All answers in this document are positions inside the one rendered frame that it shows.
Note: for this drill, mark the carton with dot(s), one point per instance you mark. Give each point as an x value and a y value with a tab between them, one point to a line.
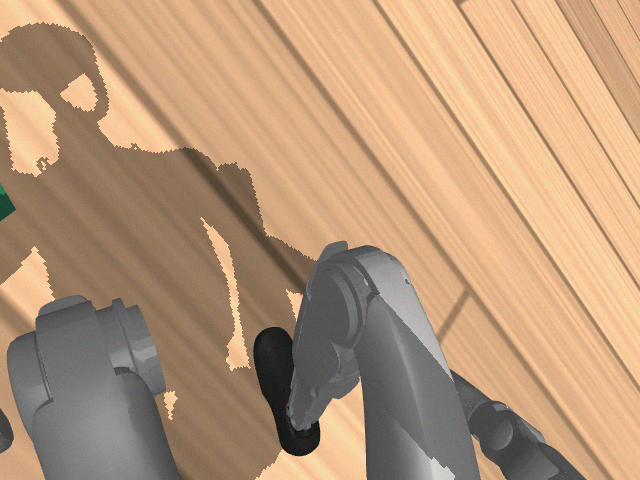
6	206

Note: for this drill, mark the right robot hand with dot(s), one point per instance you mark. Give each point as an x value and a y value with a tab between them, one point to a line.
469	395

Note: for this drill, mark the right robot arm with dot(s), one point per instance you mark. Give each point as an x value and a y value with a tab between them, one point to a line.
517	447

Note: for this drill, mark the right robot foot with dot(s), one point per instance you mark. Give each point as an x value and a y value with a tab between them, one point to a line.
274	366

